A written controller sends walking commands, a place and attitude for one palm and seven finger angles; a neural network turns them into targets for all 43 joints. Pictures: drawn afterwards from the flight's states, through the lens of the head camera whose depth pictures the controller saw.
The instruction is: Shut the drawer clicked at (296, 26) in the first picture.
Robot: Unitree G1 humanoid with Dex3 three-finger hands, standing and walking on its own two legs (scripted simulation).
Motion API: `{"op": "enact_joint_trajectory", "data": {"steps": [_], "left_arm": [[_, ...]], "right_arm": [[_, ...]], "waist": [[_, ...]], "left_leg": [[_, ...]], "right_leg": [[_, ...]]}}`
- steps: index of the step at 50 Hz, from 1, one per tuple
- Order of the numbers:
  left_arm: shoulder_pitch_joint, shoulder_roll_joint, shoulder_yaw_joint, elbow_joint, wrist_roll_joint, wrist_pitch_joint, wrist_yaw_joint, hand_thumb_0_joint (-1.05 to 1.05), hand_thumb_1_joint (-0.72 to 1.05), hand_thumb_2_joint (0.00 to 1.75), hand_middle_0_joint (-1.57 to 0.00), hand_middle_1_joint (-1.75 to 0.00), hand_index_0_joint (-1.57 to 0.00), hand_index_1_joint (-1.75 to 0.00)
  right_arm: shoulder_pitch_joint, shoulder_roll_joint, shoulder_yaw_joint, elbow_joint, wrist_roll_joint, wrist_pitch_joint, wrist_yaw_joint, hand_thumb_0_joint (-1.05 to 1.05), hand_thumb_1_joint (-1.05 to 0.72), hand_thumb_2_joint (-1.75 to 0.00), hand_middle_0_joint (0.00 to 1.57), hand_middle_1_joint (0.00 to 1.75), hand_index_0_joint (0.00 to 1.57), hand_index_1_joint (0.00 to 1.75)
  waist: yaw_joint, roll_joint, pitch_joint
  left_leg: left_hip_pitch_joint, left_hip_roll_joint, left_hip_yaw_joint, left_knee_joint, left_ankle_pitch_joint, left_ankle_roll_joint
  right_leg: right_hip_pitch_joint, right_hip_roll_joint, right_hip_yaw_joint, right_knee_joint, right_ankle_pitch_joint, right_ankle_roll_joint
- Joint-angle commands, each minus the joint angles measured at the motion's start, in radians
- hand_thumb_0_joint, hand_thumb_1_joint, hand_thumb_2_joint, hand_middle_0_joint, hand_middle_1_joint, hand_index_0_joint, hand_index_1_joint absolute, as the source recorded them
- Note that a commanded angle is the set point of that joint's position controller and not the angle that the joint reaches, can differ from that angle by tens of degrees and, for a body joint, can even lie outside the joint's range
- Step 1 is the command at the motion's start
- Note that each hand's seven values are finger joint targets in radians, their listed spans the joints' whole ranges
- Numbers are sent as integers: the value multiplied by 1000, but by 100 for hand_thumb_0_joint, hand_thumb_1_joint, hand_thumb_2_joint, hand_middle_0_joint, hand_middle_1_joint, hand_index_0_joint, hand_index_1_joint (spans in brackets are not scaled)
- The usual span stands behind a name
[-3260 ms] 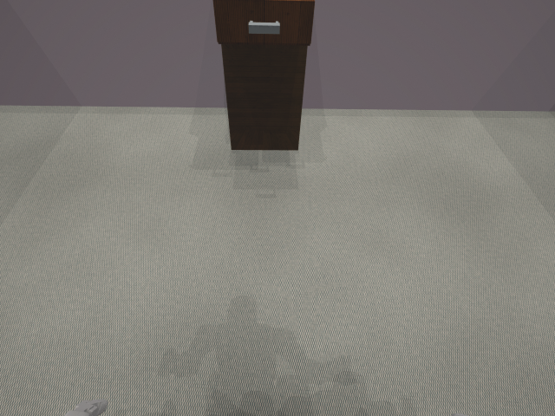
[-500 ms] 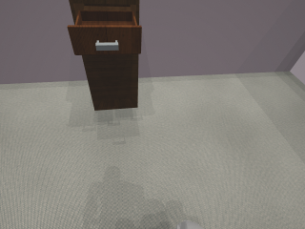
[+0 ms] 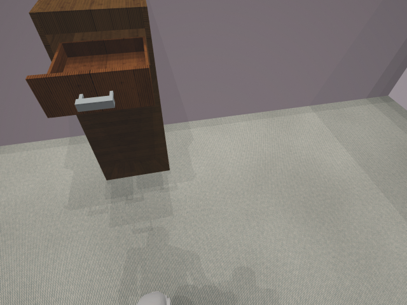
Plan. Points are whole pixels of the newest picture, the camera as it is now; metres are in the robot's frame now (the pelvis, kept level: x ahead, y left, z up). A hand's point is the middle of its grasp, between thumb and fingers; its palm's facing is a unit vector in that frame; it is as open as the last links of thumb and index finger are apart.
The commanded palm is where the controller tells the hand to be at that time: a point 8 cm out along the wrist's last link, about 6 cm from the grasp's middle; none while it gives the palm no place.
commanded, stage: turn to face it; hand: left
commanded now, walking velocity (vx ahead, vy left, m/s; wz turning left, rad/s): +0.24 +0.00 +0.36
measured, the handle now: (96, 99) +0.67 +0.35 +0.03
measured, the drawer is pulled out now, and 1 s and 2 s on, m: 0.30 0.30 0.30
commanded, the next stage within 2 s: take the last steps up to it in 0.44 s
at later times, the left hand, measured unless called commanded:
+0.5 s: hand out of the picture +0.14 +0.24 -0.18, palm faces +0.19 -0.96 -0.21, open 7.3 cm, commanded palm none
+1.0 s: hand out of the picture +0.11 +0.20 -0.17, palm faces +0.35 -0.92 -0.16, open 7.3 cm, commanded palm none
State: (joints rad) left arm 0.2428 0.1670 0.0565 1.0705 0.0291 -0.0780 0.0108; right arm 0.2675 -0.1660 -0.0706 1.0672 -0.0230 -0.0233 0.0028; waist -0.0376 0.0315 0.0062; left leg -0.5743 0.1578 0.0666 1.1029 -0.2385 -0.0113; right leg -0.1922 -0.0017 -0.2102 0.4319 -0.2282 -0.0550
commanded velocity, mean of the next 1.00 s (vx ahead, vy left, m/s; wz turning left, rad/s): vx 0.16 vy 0.00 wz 0.16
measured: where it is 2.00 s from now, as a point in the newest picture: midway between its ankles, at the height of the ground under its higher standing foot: (182, 272)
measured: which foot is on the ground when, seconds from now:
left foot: up 0.00-0.20, down 0.22-0.62, up 0.64-1.00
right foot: down 0.00-0.22, up 0.24-0.60, down 0.62-1.00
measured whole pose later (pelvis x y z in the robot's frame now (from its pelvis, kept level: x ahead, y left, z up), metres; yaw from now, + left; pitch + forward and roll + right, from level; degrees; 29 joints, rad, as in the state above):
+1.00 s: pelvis +0.22 +0.06 +0.00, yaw +14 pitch +0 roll +0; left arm 0.43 0.13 0.04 1.11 0.03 -0.04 0.00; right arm 0.25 -0.18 -0.06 1.06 -0.02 0.00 0.02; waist 0.04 0.00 0.02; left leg -0.33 0.07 0.10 0.60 -0.29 0.01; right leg -0.08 -0.08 -0.15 0.41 -0.31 0.03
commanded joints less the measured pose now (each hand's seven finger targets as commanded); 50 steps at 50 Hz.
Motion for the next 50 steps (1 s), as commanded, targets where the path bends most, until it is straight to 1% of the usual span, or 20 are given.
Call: {"op": "enact_joint_trajectory", "data": {"steps": [1, 6, 8, 9, 10, 11, 12, 15, 17, 25, 29, 31, 32, 33, 35, 37, 42, 46, 49, 50], "left_arm": [[103, 94, 5, -9, -4, -18, 3, 0, 90, 90, -20, -30, -20, -30], [142, 126, 6, 7, -1, -7, 9, 0, 90, 90, -20, -30, -20, -30], [137, 133, 9, 7, -4, 4, 13, 0, 90, 90, -20, -30, -20, -30], [149, 127, 9, 1, -9, 11, 13, 0, 90, 90, -20, -30, -20, -30], [186, 85, 7, -18, -22, 18, 9, 0, 90, 90, -20, -30, -20, -30], [183, 63, -3, -48, -23, 19, 10, 0, 90, 90, -20, -30, -20, -30], [137, 75, -6, -66, -19, 31, 17, 0, 90, 90, -20, -30, -20, -30], [99, 54, 1, -48, -10, 44, 8, 0, 90, 90, -20, -30, -20, -30], [150, 37, 0, -27, -13, 63, 7, 0, 90, 90, -20, -30, -20, -30], [89, 30, -2, -84, -10, 87, 20, 0, 90, 90, -20, -30, -20, -30], [163, 55, -3, -66, -6, 68, 23, 0, 90, 90, -20, -30, -20, -30], [161, 193, 18, -81, 5, 58, 21, 0, 90, 90, -20, -30, -20, -30], [168, 217, 30, -92, -1, 53, 24, 0, 90, 90, -20, -30, -20, -30], [147, 190, 26, -92, -2, 47, 25, 0, 90, 90, -20, -30, -20, -30], [106, 142, 16, -93, -2, 31, 19, 0, 90, 90, -20, -30, -20, -30], [119, 117, 12, -88, -4, 18, 15, 0, 90, 90, -20, -30, -20, -30], [225, 118, 9, -28, 0, 10, 6, 0, 90, 90, -20, -30, -20, -30], [225, 138, 17, 0, 2, 17, 6, 0, 90, 90, -20, -30, -20, -30], [195, 124, 19, 16, -9, 26, 3, 0, 90, 90, -20, -30, -20, -30], [200, 91, 10, 14, -12, 29, -1, 0, 90, 90, -20, -30, -20, -30]], "right_arm": [[-5, 1, 12, -59, -1, 0, 21, 0, -90, -90, 20, 30, 20, 30], [-101, -16, 20, -104, 1, -12, 29, 0, -90, -90, 20, 30, 20, 30], [-14, -48, 17, -85, -2, -15, 22, 0, -90, -90, 20, 30, 20, 30], [92, -93, 6, -57, -7, -20, 16, 0, -90, -90, 20, 30, 20, 30], [179, -203, -14, -51, -16, -25, 1, 0, -90, -90, 20, 30, 20, 30], [227, -268, -22, -44, -1, -15, -8, 0, -90, -90, 20, 30, 20, 30], [185, -264, -16, -52, 6, -11, -20, 0, -90, -90, 20, 30, 20, 30], [-15, -148, 9, -99, 4, -20, -27, 0, -90, -90, 20, 30, 20, 30], [-68, -133, 18, -104, 9, -22, -27, 0, -90, -90, 20, 30, 20, 30], [-53, -159, -5, -108, -2, 17, -20, 0, -90, -90, 20, 30, 20, 30], [-67, -128, 0, -102, 7, 22, -15, 0, -90, -90, 20, 30, 20, 30], [-65, -48, 15, -132, 12, 24, -2, 0, -90, -90, 20, 30, 20, 30], [-113, -94, 1, -151, 2, 36, 3, 0, -90, -90, 20, 30, 20, 30], [-119, -105, -6, -144, -3, 35, 7, 0, -90, -90, 20, 30, 20, 30], [-49, -88, -9, -101, -6, 27, 18, 0, -90, -90, 20, 30, 20, 30], [-13, -65, -8, -84, -5, 21, 21, 0, -90, -90, 20, 30, 20, 30], [-90, -50, 1, -103, 0, 11, 21, 0, -90, -90, 20, 30, 20, 30], [-108, -38, 13, -107, 3, -2, 23, 0, -90, -90, 20, 30, 20, 30], [19, -48, 16, -54, 0, -21, 12, 0, -90, -90, 20, 30, 20, 30], [116, -101, 7, -19, -1, -30, 2, 0, -90, -90, 20, 30, 20, 30]], "waist": [[26, -110, 99], [51, -108, 117], [8, -84, 80], [-30, -20, -10], [-48, 177, -104], [-50, 282, -154], [-42, 208, -153], [26, 92, -27], [60, 95, -49], [32, 86, -31], [78, 12, -23], [80, -282, 39], [109, -338, 81], [91, -280, 133], [45, -134, 125], [41, -136, 90], [89, -177, 97], [89, -187, 92], [29, -135, 54], [-10, -20, 1]], "left_leg": [[-1, 12, 3, -223, 62, -11], [109, -39, 46, -412, 41, 18], [274, -75, 57, -522, 84, 31], [444, -75, 42, -589, 248, 46], [651, 125, -219, -638, 511, 138], [672, 287, -410, -721, 660, 251], [618, 296, -429, -739, 553, 275], [367, 168, -257, -798, 367, 201], [301, 107, -153, -808, 391, 171], [301, 99, -231, -823, 151, 194], [197, 12, -202, -726, -86, 119], [28, -168, -19, -434, -255, 17], [-8, -140, -47, -274, -284, 18], [-31, -126, -78, -170, -223, 25], [-28, -103, -70, -84, -108, 23], [-7, -93, -46, -102, -53, 12], [1, -82, 0, -274, -73, 1], [124, -89, 30, -436, -100, 15], [409, -130, 97, -655, 11, 17], [583, -75, 20, -701, -5, 37]], "right_leg": [[-35, -291, 138, -266, 120, -87], [47, -313, 103, -183, 279, -65], [48, -281, 45, -12, 397, -29], [18, -227, -3, 178, 382, 12], [-182, -116, -38, 430, 65, 74], [-274, -35, 20, 691, -450, 86], [-322, -58, 123, 797, -438, 77], [-307, -124, 184, 745, -248, 92], [-206, -113, 168, 644, -188, 101], [-147, -62, 147, 346, -179, 99], [68, -62, 168, 0, -36, 85], [55, -374, 554, -276, -389, -53], [-24, -430, 643, -359, -487, -105], [-53, -410, 631, -371, -472, -114], [-18, -329, 446, -307, -286, -83], [35, -283, 322, -277, -120, -62], [120, -295, 285, -268, -16, -85], [79, -304, 267, -232, -25, -96], [-32, -221, 179, -90, -21, -40], [-120, -175, 137, 74, -10, -10]]}}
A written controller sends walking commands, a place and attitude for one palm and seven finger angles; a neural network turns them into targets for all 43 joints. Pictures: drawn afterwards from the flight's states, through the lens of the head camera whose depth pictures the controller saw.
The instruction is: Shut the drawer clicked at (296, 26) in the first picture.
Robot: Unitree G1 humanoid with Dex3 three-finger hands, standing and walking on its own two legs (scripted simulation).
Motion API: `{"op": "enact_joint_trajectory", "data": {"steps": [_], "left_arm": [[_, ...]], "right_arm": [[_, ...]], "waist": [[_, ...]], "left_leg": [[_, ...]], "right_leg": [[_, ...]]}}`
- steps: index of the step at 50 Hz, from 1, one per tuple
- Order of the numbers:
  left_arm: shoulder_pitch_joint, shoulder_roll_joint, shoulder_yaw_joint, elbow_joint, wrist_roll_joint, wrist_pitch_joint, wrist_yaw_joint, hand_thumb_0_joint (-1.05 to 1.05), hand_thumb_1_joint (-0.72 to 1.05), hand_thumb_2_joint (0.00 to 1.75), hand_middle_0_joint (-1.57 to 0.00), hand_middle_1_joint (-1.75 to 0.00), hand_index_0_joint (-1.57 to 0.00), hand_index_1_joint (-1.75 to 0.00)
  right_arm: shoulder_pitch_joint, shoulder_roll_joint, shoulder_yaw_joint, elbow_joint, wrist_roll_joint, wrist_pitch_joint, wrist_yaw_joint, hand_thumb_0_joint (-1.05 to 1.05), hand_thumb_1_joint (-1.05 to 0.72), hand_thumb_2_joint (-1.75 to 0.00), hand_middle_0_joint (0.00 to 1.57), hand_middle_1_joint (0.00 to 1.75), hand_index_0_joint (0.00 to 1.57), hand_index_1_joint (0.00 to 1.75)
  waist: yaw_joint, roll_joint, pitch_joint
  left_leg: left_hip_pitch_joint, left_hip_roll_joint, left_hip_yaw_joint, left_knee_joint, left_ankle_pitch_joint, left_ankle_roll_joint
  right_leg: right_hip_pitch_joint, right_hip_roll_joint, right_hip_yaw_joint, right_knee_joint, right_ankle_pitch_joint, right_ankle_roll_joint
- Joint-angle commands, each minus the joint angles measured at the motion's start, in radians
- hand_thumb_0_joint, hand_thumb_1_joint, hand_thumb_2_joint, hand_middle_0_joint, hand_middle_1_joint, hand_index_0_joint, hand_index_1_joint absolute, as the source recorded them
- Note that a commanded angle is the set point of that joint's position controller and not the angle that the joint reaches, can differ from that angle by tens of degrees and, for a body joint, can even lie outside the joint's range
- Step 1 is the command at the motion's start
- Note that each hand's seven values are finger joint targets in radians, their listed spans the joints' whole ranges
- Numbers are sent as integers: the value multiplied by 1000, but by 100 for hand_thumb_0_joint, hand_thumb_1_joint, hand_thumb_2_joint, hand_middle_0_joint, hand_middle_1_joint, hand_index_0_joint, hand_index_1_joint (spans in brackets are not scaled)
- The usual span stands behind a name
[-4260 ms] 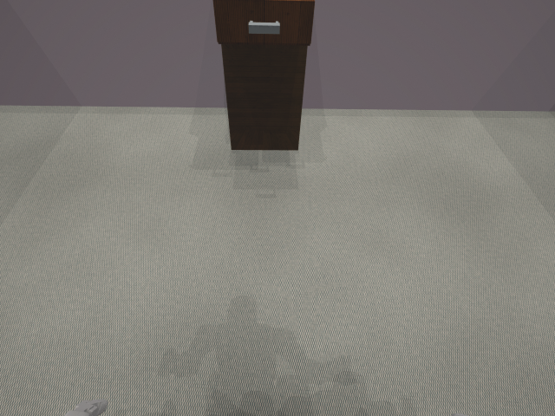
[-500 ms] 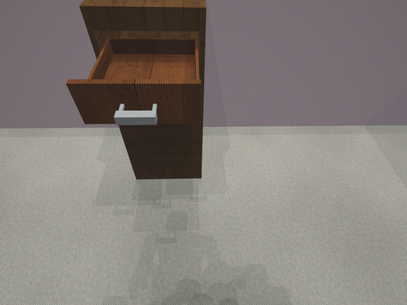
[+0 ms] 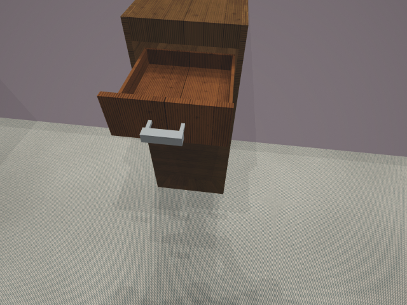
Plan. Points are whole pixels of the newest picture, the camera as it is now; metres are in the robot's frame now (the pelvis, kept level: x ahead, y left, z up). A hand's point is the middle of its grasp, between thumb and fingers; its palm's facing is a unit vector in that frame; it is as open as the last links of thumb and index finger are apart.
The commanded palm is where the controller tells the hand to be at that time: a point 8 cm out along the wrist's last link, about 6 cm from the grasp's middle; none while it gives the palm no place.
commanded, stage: take the last steps up to it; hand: left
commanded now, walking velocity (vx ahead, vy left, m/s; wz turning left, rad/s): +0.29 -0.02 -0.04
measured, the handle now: (164, 130) +0.51 +0.16 +0.03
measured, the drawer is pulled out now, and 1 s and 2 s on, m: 0.30 0.30 0.30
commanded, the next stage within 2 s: come to a stop and stand still in 0.50 s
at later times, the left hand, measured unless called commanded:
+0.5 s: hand (149, 265) +0.23 +0.16 -0.16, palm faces -0.01 -0.97 -0.25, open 7.3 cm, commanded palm none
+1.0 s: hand (148, 285) +0.19 +0.16 -0.18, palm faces +0.03 -0.99 -0.17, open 7.3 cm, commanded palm none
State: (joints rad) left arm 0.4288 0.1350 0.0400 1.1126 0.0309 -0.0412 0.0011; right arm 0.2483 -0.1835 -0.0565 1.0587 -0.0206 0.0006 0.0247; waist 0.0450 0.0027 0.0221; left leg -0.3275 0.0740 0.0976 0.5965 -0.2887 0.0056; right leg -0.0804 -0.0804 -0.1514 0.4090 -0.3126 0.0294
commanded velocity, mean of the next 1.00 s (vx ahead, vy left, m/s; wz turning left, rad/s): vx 0.05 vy -0.03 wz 0.00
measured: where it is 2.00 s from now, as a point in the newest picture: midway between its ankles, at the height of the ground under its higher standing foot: outside the picture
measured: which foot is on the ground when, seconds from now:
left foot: up 0.00-0.00, down 0.02-0.44, up 0.46-0.78, down 0.80-1.00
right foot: down 0.00-0.04, up 0.06-0.40, down 0.42-0.88, up 0.90-1.00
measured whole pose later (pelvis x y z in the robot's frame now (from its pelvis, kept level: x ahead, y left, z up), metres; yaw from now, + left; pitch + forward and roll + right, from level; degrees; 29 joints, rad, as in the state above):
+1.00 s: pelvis +0.19 -0.01 +0.00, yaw -3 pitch -1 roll +0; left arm 0.27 0.16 0.03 1.08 0.02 0.04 0.02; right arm 0.13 -0.14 -0.03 1.05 -0.01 0.01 -0.04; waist 0.04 -0.04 0.07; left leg -0.27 0.04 0.10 0.47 -0.17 0.02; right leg -0.29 -0.03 -0.06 0.77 -0.47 0.01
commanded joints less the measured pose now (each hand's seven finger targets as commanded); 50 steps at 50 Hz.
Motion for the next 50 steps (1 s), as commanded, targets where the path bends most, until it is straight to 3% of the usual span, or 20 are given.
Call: {"op": "enact_joint_trajectory", "data": {"steps": [1, 2, 3, 5, 9, 16, 19, 20, 21, 22, 23, 25, 29, 33, 36, 39, 40, 43, 47, 50], "left_arm": [[13, 67, 18, -48, -17, -8, 3, 0, 90, 90, -20, -30, -20, -30], [-60, 61, 10, -96, -10, -10, 4, 0, 90, 90, -20, -30, -20, -30], [-120, 74, 16, -102, -4, -6, 10, 0, 90, 90, -20, -30, -20, -30], [-145, 75, 26, -81, -6, -3, -5, 0, 90, 90, -20, -30, -20, -30], [-76, 39, 19, -49, -6, 19, -13, 0, 90, 90, -20, -30, -20, -30], [-205, 52, 24, -110, -7, 24, -14, 0, 90, 90, -20, -30, -20, -30], [-130, 72, 32, -87, -3, 12, -12, 0, 90, 90, -20, -30, -20, -30], [-41, 114, 41, -60, -1, 2, -8, 0, 90, 90, -20, -30, -20, -30], [56, 200, 57, -32, 5, -12, 1, 0, 90, 90, -20, -30, -20, -30], [122, 277, 65, -33, -10, -12, 8, 0, 90, 90, -20, -30, -20, -30], [74, 259, 61, -41, -18, -15, 13, 0, 90, 90, -20, -30, -20, -30], [-73, 174, 41, -76, -18, -15, 20, 0, 90, 90, -20, -30, -20, -30], [-120, 99, 21, -82, -11, -29, 25, 0, 90, 90, -20, -30, -20, -30], [-121, 112, 7, -68, -9, -18, 27, 0, 90, 90, -20, -30, -20, -30], [-124, 140, 11, -51, -14, 1, 34, 0, 90, 90, -20, -30, -20, -30], [-119, 124, 8, -44, -21, 22, 39, 0, 90, 90, -20, -30, -20, -30], [-93, 102, 7, -48, -22, 30, 41, 0, 90, 90, -20, -30, -20, -30], [-63, 83, 2, -45, -21, 54, 44, 0, 90, 90, -20, -30, -20, -30], [-61, 89, 9, -55, -15, 72, 34, 0, 90, 90, -20, -30, -20, -30], [-72, 77, 15, -73, -10, 78, 31, 0, 90, 90, -20, -30, -20, -30]], "right_arm": [[244, -181, -32, 17, -12, -59, -33, 0, -90, -90, 20, 30, 20, 30], [339, -237, -41, 29, -6, -49, -39, 0, -90, -90, 20, 30, 20, 30], [318, -203, -33, 43, -10, -51, -48, 0, -90, -90, 20, 30, 20, 30], [182, -107, -12, 11, -5, -58, -52, 0, -90, -90, 20, 30, 20, 30], [118, -78, 2, 4, 1, -78, -55, 0, -90, -90, 20, 30, 20, 30], [127, -99, -17, 26, -8, -61, -48, 0, -90, -90, 20, 30, 20, 30], [119, -94, -18, 34, -9, -50, -47, 0, -90, -90, 20, 30, 20, 30], [121, -74, -12, 38, -3, -52, -44, 0, -90, -90, 20, 30, 20, 30], [144, -20, -3, 26, 5, -55, -36, 0, -90, -90, 20, 30, 20, 30], [139, -11, 5, -10, 10, -45, -34, 0, -90, -90, 20, 30, 20, 30], [108, -33, 0, -9, 7, -37, -37, 0, -90, -90, 20, 30, 20, 30], [68, -30, -7, 3, 2, -37, -33, 0, -90, -90, 20, 30, 20, 30], [131, 17, 2, 34, -6, -13, -32, 0, -90, -90, 20, 30, 20, 30], [91, 37, 25, 30, 8, -4, -40, 0, -90, -90, 20, 30, 20, 30], [59, 12, 31, 23, 14, 0, -47, 0, -90, -90, 20, 30, 20, 30], [65, -23, 24, 26, 16, -3, -54, 0, -90, -90, 20, 30, 20, 30], [53, -61, 19, 16, 11, -10, -57, 0, -90, -90, 20, 30, 20, 30], [7, -107, 11, -3, 11, -8, -70, 0, -90, -90, 20, 30, 20, 30], [-42, -126, -6, -34, 6, -5, -85, 0, -90, -90, 20, 30, 20, 30], [-48, -150, -20, -50, 0, 5, -79, 0, -90, -90, 20, 30, 20, 30]], "waist": [[-130, 228, -69], [-162, 245, -41], [-165, 223, -11], [-112, 145, 92], [-40, 121, 74], [-50, 114, 120], [-10, 57, 86], [32, -16, 45], [61, -226, -32], [64, -332, -71], [55, -333, -80], [2, -113, 4], [-63, -100, 11], [-55, -66, 1], [-43, -111, -31], [-57, -57, -11], [-39, 29, -9], [-25, 228, 3], [-29, 164, -30], [-44, 129, -72]], "left_leg": [[478, 236, -300, -264, 28, 100], [479, 373, -484, -343, 75, 183], [416, 368, -463, -371, 41, 196], [264, 298, -324, -401, 48, 176], [174, 219, -128, -416, 240, 154], [136, 225, -103, -384, 154, 157], [80, 176, -72, -248, 96, 108], [30, 118, -23, -90, 83, 74], [-120, 10, 71, 178, -79, 26], [-220, -53, 37, 434, -344, 12], [-224, -20, -69, 557, -300, 20], [-232, 36, -92, 613, -121, 11], [-123, 46, -55, 459, -26, -27], [-34, 18, -35, 199, -26, -52], [36, 2, -41, 35, 4, -50], [201, 31, -66, -180, 286, -34], [217, 102, -116, -187, 475, -3], [124, 217, -227, -283, 603, 102], [161, 262, -248, -294, 606, 184], [172, 255, -232, -281, 503, 188]], "right_leg": [[-419, -6, -9, 345, -78, -48], [-550, 42, 12, 555, -272, -39], [-583, 11, 80, 687, -264, -53], [-582, -51, 124, 735, -109, -51], [-460, -56, 99, 606, 15, -23], [-345, -27, 53, 294, 60, -21], [-142, 27, 7, 153, 130, -30], [-5, 5, 54, 82, 134, -43], [150, -187, 307, -4, 133, -112], [174, -360, 552, -155, 174, -203], [98, -349, 571, -194, 143, -222], [-29, -285, 401, -191, 140, -217], [-154, -200, 185, -200, 346, -184], [-145, -184, 153, -168, 534, -191], [-94, -177, 155, -108, 575, -188], [-186, -116, 128, -11, 440, -111], [-203, -66, 111, 22, 332, -71], [-148, 15, 58, 138, 0, -18], [-250, 27, 127, 418, -200, -20], [-286, 35, 139, 487, -196, -11]]}}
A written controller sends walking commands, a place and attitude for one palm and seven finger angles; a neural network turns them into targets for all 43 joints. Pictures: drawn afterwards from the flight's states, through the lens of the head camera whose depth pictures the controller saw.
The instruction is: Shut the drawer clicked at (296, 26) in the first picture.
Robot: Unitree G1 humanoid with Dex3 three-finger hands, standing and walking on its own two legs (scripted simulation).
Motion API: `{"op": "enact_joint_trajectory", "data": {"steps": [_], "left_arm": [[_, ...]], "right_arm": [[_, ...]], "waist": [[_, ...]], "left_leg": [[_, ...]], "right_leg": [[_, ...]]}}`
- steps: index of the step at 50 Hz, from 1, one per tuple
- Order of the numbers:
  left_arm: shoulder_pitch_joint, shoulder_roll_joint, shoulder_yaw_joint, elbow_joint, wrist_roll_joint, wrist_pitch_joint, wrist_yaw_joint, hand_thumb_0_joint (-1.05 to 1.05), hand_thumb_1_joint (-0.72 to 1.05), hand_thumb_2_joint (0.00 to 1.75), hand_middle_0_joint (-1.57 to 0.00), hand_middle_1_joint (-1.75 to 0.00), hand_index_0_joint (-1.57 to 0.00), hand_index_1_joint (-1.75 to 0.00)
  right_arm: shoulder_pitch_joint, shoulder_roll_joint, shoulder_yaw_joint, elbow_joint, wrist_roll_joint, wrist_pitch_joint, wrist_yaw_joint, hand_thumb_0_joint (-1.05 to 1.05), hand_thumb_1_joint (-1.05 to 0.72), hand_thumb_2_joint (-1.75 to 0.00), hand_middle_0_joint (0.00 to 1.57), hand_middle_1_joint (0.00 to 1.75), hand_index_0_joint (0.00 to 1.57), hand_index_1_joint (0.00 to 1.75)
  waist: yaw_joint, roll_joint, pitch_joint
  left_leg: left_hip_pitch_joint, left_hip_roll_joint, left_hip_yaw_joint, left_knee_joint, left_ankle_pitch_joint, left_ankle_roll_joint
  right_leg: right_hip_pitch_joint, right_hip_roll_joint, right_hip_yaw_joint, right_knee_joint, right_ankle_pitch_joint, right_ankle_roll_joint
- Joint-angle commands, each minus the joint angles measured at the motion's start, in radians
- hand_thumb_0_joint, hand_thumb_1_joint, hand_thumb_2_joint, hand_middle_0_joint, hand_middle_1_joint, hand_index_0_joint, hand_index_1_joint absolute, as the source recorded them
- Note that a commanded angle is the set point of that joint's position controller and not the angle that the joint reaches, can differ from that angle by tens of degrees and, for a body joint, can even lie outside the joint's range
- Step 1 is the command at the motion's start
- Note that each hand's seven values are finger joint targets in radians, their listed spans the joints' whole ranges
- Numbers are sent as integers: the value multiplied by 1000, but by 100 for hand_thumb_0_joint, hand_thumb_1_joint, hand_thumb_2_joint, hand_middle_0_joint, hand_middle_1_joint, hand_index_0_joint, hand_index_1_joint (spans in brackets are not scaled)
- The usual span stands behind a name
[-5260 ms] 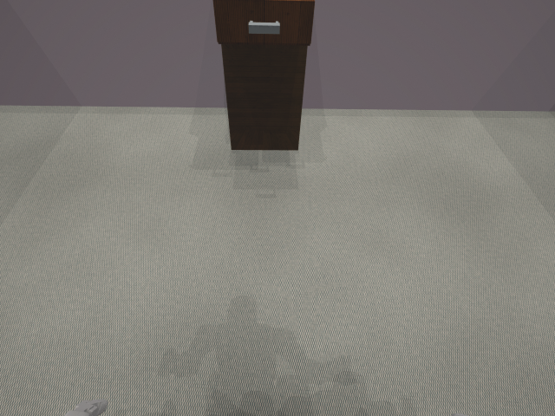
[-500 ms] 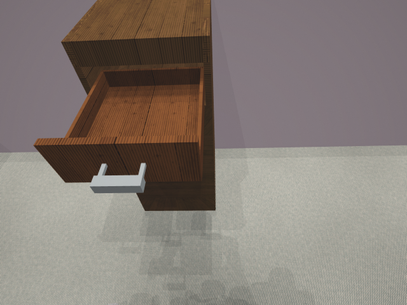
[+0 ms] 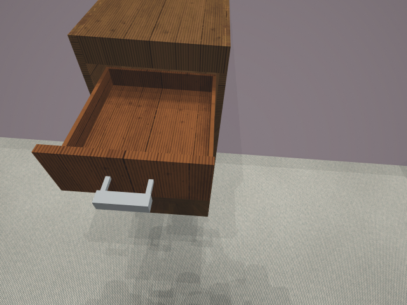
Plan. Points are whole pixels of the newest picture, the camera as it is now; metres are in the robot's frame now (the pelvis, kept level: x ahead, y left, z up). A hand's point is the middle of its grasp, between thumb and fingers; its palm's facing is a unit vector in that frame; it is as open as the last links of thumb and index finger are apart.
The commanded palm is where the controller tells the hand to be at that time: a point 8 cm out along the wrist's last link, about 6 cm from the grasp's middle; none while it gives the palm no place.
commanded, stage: come to a stop and stand still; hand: left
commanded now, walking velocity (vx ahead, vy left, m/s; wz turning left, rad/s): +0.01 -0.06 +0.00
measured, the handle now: (126, 191) +0.31 +0.19 +0.03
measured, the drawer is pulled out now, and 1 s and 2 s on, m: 0.30 0.30 0.30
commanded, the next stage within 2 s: look again from close up in 0.66 s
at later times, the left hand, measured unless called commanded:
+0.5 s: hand out of the picture -0.03 +0.11 -0.17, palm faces +0.05 -0.98 -0.19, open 7.3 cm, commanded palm none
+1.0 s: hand out of the picture -0.02 +0.15 -0.18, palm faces +0.03 -0.98 -0.19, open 7.3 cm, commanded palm none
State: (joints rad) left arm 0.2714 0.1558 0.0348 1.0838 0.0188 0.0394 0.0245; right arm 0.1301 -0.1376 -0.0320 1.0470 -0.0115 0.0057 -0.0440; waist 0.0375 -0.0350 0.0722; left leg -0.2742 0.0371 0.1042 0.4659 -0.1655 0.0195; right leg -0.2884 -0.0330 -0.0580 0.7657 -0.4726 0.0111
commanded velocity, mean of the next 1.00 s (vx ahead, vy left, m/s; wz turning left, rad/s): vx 0.00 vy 0.00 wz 0.00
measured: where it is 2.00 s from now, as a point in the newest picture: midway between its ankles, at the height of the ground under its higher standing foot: outside the picture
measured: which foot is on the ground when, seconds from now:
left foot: down 0.00-1.00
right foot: up 0.00-0.14, down 0.16-1.00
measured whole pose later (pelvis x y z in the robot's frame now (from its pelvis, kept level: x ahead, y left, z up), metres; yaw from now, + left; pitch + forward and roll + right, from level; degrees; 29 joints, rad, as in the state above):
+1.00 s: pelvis -0.03 -0.01 +0.00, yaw +0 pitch -2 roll -1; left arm 0.31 0.13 0.00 1.08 0.02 -0.01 0.04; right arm 0.32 -0.15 0.00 1.08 -0.02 -0.02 -0.03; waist 0.00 0.03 0.01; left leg -0.24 0.01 0.04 0.57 -0.30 0.02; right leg -0.18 -0.02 -0.06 0.53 -0.32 0.01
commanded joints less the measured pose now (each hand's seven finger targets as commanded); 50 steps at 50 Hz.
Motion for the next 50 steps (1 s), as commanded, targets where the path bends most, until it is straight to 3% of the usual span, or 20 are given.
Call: {"op": "enact_joint_trajectory", "data": {"steps": [1, 4, 6, 7, 8, 9, 10, 14, 18, 20, 28, 37, 38, 39, 40, 41, 43, 45, 47, 50], "left_arm": [[82, 47, 20, -49, 2, -3, 7, 0, 90, 90, -20, -30, -20, -30], [95, 39, 15, -51, 0, -10, 4, 0, 90, 90, -20, -30, -20, -30], [156, 50, 16, -32, 3, -19, 5, 0, 90, 90, -20, -30, -20, -30], [146, 96, 16, -33, 8, -28, 10, 0, 90, 90, -20, -30, -20, -30], [96, 151, 19, -47, 8, -33, 11, 0, 90, 90, -20, -30, -20, -30], [43, 175, 20, -62, 2, -39, 10, 0, 90, 90, -20, -30, -20, -30], [6, 165, 21, -70, 5, -41, 13, 0, 90, 90, -20, -30, -20, -30], [-9, 124, 4, -46, -6, -53, 11, 0, 90, 90, -20, -30, -20, -30], [43, 89, -5, -17, -12, -52, 11, 0, 90, 90, -20, -30, -20, -30], [42, 112, 2, 0, -17, -50, 10, 0, 90, 90, -20, -30, -20, -30], [46, 100, 7, 6, -13, -42, 9, 0, 90, 90, -20, -30, -20, -30], [95, 64, 2, 20, -14, -51, 11, 0, 90, 90, -20, -30, -20, -30], [197, 85, -6, 47, 2, -87, 52, 0, 90, 90, -20, -30, -20, -30], [160, 132, -4, 3, 6, -102, 45, 0, 90, 90, -20, -30, -20, -30], [105, 125, -4, -19, 7, -101, 39, 0, 90, 90, -20, -30, -20, -30], [74, 120, -4, -44, 8, -99, 36, 0, 90, 90, -20, -30, -20, -30], [65, 95, -5, -51, 0, -95, 34, 0, 90, 90, -20, -30, -20, -30], [96, 48, -12, -45, -5, -79, 33, 0, 90, 90, -20, -30, -20, -30], [103, 55, -16, -40, -1, -61, 31, 0, 90, 90, -20, -30, -20, -30], [111, 52, -23, -31, -1, -56, 23, 0, 90, 90, -20, -30, -20, -30]], "right_arm": [[69, -198, -48, -41, -11, 1, -8, 0, -90, -90, 20, 30, 20, 30], [64, -201, -52, -38, -13, 4, 2, 0, -90, -90, 20, 30, 20, 30], [57, -187, -53, -38, -5, 9, 9, 0, -90, -90, 20, 30, 20, 30], [66, -143, -47, -38, 4, 9, 16, 0, -90, -90, 20, 30, 20, 30], [62, -87, -34, -50, 9, 14, 23, 0, -90, -90, 20, 30, 20, 30], [36, -84, -26, -55, 2, 24, 29, 0, -90, -90, 20, 30, 20, 30], [18, -89, -27, -53, -3, 31, 29, 0, -90, -90, 20, 30, 20, 30], [128, -72, -7, 24, -2, 12, 22, 0, -90, -90, 20, 30, 20, 30], [154, -99, 8, 59, -3, -1, 9, 0, -90, -90, 20, 30, 20, 30], [168, -90, 11, 77, -3, -2, 8, 0, -90, -90, 20, 30, 20, 30], [230, -70, 10, 96, -7, 8, 8, 0, -90, -90, 20, 30, 20, 30], [264, -52, 13, 103, -2, -9, 1, 0, -90, -90, 20, 30, 20, 30], [105, -72, 16, 24, 2, -29, 14, 0, -90, -90, 20, 30, 20, 30], [191, -22, 13, -13, 1, -13, 18, 0, -90, -90, 20, 30, 20, 30], [228, -20, 11, -9, 8, -12, 24, 0, -90, -90, 20, 30, 20, 30], [251, -16, 12, -12, 6, -17, 27, 0, -90, -90, 20, 30, 20, 30], [285, -30, 20, -7, 1, -30, 28, 0, -90, -90, 20, 30, 20, 30], [287, -78, 19, -8, -5, -42, 19, 0, -90, -90, 20, 30, 20, 30], [254, -92, 24, -6, -5, -44, 17, 0, -90, -90, 20, 30, 20, 30], [230, -110, 25, -22, -3, -40, 14, 0, -90, -90, 20, 30, 20, 30]], "waist": [[-38, 173, -131], [-38, 179, -131], [-11, 132, -130], [-18, 17, -95], [-42, -137, -45], [-36, -205, -28], [-31, -226, 23], [-67, -72, -5], [-40, -31, 37], [-36, 56, 3], [-42, 1, 55], [-37, 22, 21], [28, 9, 67], [-55, 19, -22], [-74, 21, -78], [-83, 5, -100], [-80, -1, -83], [-53, 59, -25], [-32, 188, 9], [-25, 71, 59]], "left_leg": [[124, 285, -234, -153, 334, 169], [83, 262, -227, -158, 177, 140], [15, 192, -177, -91, 41, 78], [-43, 119, -134, -17, -36, 25], [-73, 39, -52, 46, -156, -32], [-26, 20, -52, 110, -204, -42], [-17, 30, -82, 173, -218, -35], [50, 34, -89, 78, -43, -35], [100, 80, -122, -58, 80, -31], [95, 73, -111, -63, 93, -39], [73, 55, -89, -47, -23, -41], [76, 69, -107, -76, 52, -37], [-75, 33, -51, 186, -109, -66], [-79, 28, -115, 253, -200, -32], [-42, 38, -98, 255, -216, -25], [-11, 16, -73, 196, -182, -29], [73, 19, -85, 32, -56, -20], [22, 94, -153, -12, 80, 15], [-33, 109, -218, -82, 108, 36], [-69, 90, -221, -124, -43, 42]], "right_leg": [[-78, -14, 42, 105, -33, 8], [0, -10, 12, -70, 14, 5], [125, -4, -3, -328, 205, 4], [144, -63, 101, -455, 243, -13], [66, -201, 231, -523, 204, -69], [-57, -253, 272, -578, 115, -119], [-126, -242, 278, -598, 72, -137], [-12, -157, 147, -463, 373, -114], [-12, -87, 121, -474, 266, -50], [50, -91, 108, -465, 304, -46], [-3, -96, 145, -563, 52, -57], [58, -71, 104, -501, 214, -56], [75, -171, 245, -476, 826, 30], [115, -231, 239, -449, 823, -19], [92, -205, 180, -443, 612, -107], [91, -170, 153, -428, 524, -134], [64, -114, 107, -354, 428, -107], [48, -44, 79, -323, 285, -70], [82, -22, 45, -290, 192, -53], [81, -28, 49, -314, 191, -46]]}}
